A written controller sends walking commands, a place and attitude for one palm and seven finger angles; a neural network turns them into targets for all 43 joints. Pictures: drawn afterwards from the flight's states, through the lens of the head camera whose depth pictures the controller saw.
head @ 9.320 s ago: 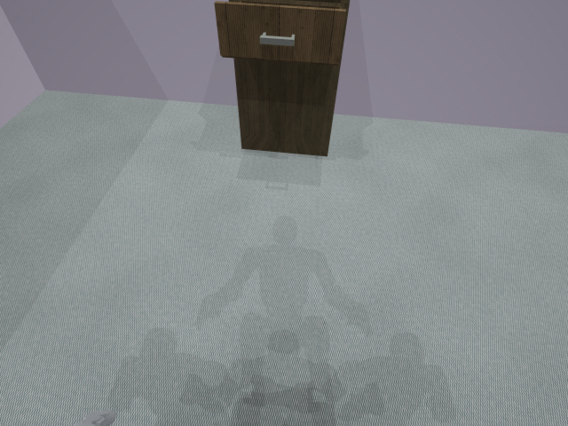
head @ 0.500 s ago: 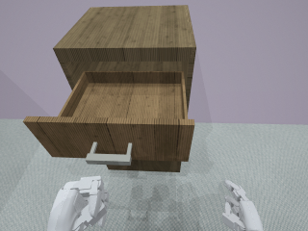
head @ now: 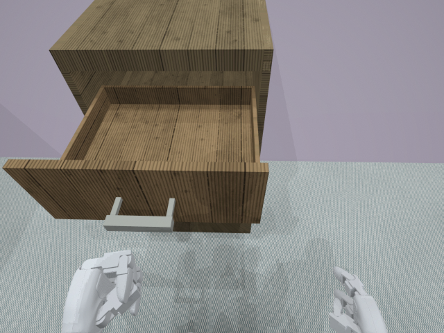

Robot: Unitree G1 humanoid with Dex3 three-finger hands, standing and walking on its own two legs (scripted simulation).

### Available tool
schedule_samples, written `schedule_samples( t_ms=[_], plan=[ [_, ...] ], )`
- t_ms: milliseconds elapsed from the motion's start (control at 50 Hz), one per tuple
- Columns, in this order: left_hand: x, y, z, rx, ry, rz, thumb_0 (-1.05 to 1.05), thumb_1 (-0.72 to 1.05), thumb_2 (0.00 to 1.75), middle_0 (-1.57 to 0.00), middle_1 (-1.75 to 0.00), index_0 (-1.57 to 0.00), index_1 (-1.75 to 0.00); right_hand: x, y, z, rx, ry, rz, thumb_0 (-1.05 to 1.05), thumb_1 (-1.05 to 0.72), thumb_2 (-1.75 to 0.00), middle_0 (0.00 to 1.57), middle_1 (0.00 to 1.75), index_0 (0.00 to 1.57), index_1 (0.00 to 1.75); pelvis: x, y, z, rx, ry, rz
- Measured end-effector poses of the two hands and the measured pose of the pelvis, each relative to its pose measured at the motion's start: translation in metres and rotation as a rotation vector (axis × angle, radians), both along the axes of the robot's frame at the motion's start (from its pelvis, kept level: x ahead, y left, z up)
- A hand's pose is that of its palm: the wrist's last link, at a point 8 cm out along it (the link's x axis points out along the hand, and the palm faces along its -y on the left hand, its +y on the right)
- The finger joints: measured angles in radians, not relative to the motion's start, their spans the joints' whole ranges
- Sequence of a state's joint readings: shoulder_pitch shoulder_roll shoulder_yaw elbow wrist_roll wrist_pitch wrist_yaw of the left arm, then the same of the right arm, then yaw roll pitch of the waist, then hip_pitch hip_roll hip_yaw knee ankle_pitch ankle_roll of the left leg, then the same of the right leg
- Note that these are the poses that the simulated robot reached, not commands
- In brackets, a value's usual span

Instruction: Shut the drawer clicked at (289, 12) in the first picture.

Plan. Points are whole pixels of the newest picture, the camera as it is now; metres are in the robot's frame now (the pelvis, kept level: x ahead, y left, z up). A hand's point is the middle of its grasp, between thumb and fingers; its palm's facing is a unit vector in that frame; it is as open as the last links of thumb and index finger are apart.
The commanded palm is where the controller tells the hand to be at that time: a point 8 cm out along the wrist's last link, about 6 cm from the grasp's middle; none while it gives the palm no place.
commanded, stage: bring the fist close to the handle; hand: left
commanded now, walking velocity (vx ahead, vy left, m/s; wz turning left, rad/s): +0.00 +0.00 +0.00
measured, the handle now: (142, 213) +0.32 +0.17 +0.04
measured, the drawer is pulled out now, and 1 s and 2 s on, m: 0.30 0.30 0.20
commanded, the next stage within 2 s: push the drawer shut in 0.82 s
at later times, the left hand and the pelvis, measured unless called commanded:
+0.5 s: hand (147, 266) +0.23 +0.14 +0.03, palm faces -0.03 -1.00 +0.02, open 3.3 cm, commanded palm +0.20 +0.19 +0.04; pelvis -0.01 +0.04 -0.03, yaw -1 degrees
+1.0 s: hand (151, 268) +0.22 +0.13 +0.04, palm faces -0.01 -1.00 +0.01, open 3.2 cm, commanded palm +0.21 +0.18 +0.04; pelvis -0.01 +0.04 -0.03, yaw -1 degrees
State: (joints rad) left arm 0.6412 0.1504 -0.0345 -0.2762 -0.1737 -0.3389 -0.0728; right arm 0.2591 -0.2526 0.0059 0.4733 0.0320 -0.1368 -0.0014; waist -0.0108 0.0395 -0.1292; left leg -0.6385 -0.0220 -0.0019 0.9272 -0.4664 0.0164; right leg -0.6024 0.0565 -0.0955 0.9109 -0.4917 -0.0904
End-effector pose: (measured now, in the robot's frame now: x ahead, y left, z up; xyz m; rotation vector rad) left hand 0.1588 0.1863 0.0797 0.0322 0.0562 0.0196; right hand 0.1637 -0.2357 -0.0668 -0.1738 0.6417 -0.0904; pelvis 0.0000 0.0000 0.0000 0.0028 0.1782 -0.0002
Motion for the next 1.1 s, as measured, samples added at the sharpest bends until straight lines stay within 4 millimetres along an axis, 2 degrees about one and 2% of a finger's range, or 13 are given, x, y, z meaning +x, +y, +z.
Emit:
schedule_samples(
  t_ms=[80,240,480,640,800,940,1100],
  plan=[
    [0.004,0.005,-0.005,-0.012,-0.037,0.001,0.01,0.90,0.90,-1.40,-1.60,-1.40,-1.60,-0.002,0.005,-0.004,-0.007,0.006,0.010,0.01,-0.90,-0.90,0.20,0.30,0.20,0.30,-0.004,0.005,-0.004,-0.006,0.016,0.002],
    [0.017,0.004,-0.030,-0.039,-0.014,-0.051,0.01,0.90,0.90,-1.40,-1.60,-1.40,-1.60,-0.006,0.021,-0.014,-0.007,0.020,0.016,0.01,-0.90,-0.90,0.20,0.30,0.20,0.30,-0.011,0.017,-0.014,-0.017,0.049,-0.004],
    [0.052,0.010,-0.055,-0.050,-0.025,-0.046,0.01,0.90,0.90,-1.40,-1.60,-1.40,-1.60,-0.015,0.042,-0.033,-0.011,0.086,0.029,0.01,-0.90,-0.90,0.20,0.30,0.20,0.30,-0.014,0.034,-0.028,-0.035,0.093,-0.009],
    [0.051,0.004,-0.040,-0.055,-0.036,-0.049,0.01,0.90,0.90,-1.40,-1.60,-1.40,-1.60,-0.017,0.053,-0.031,0.001,0.110,0.016,0.01,-0.90,-0.90,0.20,0.30,0.20,0.30,-0.007,0.043,-0.024,-0.036,0.092,-0.018],
    [0.044,0.000,-0.051,-0.062,0.007,-0.035,0.01,0.90,0.90,-1.40,-1.60,-1.40,-1.60,-0.010,0.058,-0.030,-0.004,0.113,0.032,0.01,-0.90,-0.90,0.20,0.30,0.20,0.30,-0.007,0.046,-0.026,-0.039,0.095,-0.014],
    [0.042,-0.001,-0.037,-0.047,-0.062,-0.027,0.01,0.90,0.90,-1.40,-1.60,-1.40,-1.60,-0.003,0.061,-0.030,0.009,0.099,0.045,0.01,-0.90,-0.90,0.20,0.30,0.20,0.30,-0.007,0.045,-0.027,-0.040,0.092,-0.011],
    [0.050,-0.010,-0.050,-0.019,-0.024,-0.050,0.01,0.90,0.90,-1.40,-1.60,-1.40,-1.60,-0.003,0.058,-0.033,0.009,0.110,0.053,0.01,-0.90,-0.90,0.20,0.30,0.20,0.30,-0.010,0.038,-0.028,-0.034,0.090,-0.006]
  ],
)
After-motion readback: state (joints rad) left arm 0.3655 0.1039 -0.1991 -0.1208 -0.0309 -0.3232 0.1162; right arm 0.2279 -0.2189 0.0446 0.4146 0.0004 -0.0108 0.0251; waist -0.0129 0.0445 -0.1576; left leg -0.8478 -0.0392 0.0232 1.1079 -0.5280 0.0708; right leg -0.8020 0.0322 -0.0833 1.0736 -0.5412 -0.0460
